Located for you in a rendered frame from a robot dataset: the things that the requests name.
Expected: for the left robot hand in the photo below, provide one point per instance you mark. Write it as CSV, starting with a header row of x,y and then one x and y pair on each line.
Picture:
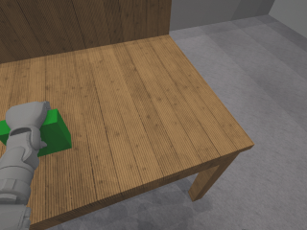
x,y
32,114

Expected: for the robot left upper arm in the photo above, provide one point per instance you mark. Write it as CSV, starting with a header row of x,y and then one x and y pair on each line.
x,y
15,217

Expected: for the sponge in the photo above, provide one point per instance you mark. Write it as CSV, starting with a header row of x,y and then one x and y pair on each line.
x,y
53,132

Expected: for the robot left forearm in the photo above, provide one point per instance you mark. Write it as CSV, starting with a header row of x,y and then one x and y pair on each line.
x,y
18,164

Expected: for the table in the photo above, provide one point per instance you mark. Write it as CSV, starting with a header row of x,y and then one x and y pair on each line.
x,y
139,113

